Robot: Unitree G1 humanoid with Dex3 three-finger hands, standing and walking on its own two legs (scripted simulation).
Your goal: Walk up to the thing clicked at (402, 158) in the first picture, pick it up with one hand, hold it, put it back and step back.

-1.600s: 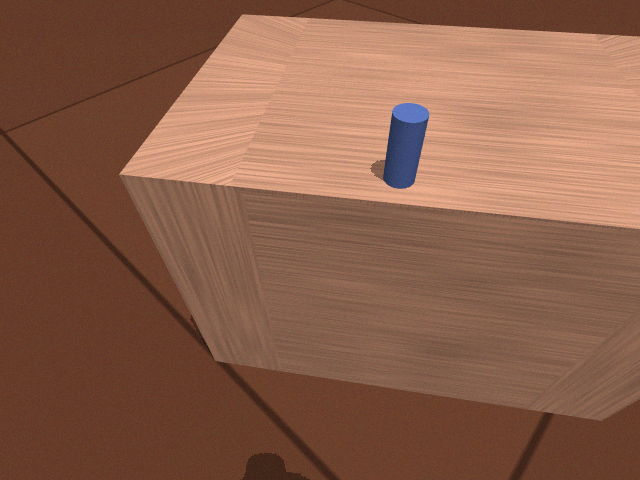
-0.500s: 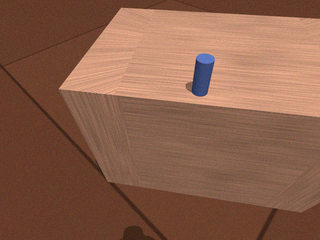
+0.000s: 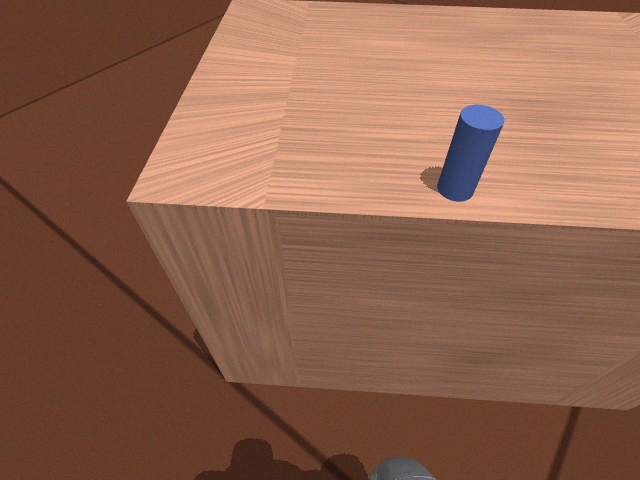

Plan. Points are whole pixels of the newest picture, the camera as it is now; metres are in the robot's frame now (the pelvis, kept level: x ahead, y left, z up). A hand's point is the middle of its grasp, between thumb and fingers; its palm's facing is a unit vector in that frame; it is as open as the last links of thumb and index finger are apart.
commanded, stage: walk up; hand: right
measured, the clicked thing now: (467, 156) +0.51 -0.20 +0.11
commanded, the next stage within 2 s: stand in 1.68 s
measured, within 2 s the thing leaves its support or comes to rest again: neither
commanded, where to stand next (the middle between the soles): +0.16 +0.05 m, yaw -6 degrees
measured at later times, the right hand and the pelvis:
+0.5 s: hand (493, 470) +0.15 -0.22 -0.15, palm faces +0.07 +0.92 -0.38, open 7.4 cm; pelvis +0.09 +0.05 -0.01, yaw -6 degrees
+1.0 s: hand (489, 461) +0.16 -0.21 -0.14, palm faces +0.11 +0.93 -0.36, open 7.4 cm; pelvis +0.09 +0.05 +0.01, yaw -8 degrees
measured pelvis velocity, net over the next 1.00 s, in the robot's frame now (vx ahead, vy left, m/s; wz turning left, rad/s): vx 0.09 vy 0.05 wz -0.14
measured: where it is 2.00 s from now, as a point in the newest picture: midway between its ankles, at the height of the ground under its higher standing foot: outside the picture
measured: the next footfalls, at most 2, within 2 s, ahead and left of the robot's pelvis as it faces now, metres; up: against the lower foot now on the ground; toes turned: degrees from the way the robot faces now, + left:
right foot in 0.20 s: +0.14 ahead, -0.08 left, +0.00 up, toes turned -6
left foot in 0.46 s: +0.15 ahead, +0.19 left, +0.00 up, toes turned -3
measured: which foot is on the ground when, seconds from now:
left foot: down 0.00-0.20, up 0.22-0.44, down 0.46-1.00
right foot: up 0.00-0.18, down 0.20-1.00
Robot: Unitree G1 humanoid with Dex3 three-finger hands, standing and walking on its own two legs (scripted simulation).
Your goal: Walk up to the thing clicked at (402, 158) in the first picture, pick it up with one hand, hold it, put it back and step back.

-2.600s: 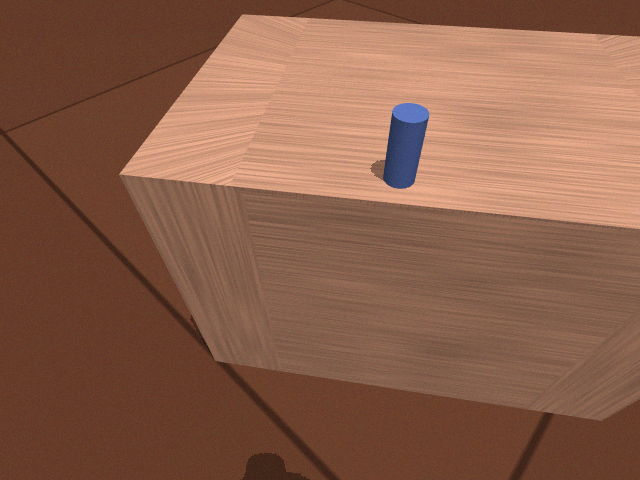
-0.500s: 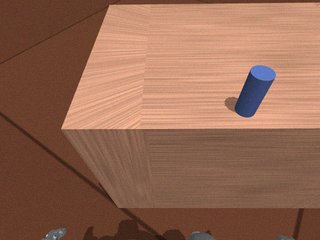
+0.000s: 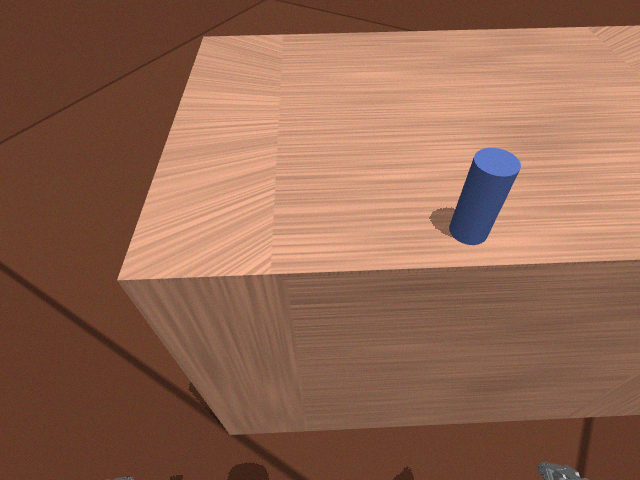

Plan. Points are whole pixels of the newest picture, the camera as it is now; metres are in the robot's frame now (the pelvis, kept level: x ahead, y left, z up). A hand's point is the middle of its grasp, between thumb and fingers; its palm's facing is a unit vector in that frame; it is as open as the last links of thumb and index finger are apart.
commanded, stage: walk up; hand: right
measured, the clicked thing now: (481, 199) +0.45 -0.20 +0.10
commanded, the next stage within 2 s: stand in 0.68 s
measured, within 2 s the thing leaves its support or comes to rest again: neither
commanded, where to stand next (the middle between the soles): +0.06 +0.00 m, yaw +2 degrees
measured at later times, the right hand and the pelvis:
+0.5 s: hand out of the picture +0.07 -0.26 -0.14, palm faces +0.00 +0.94 -0.35, open 7.4 cm; pelvis +0.00 +0.00 +0.01, yaw -1 degrees
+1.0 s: hand out of the picture +0.09 -0.24 -0.14, palm faces -0.02 +0.94 -0.33, open 7.4 cm; pelvis +0.01 +0.01 +0.02, yaw +0 degrees
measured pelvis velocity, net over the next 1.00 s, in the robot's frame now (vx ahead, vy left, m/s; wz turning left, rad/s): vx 0.01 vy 0.01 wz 0.01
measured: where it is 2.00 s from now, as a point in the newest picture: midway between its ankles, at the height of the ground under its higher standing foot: outside the picture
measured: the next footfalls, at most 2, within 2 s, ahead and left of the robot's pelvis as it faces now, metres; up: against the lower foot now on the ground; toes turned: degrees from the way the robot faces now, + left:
none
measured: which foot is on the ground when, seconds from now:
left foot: down 0.00-1.00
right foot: down 0.00-1.00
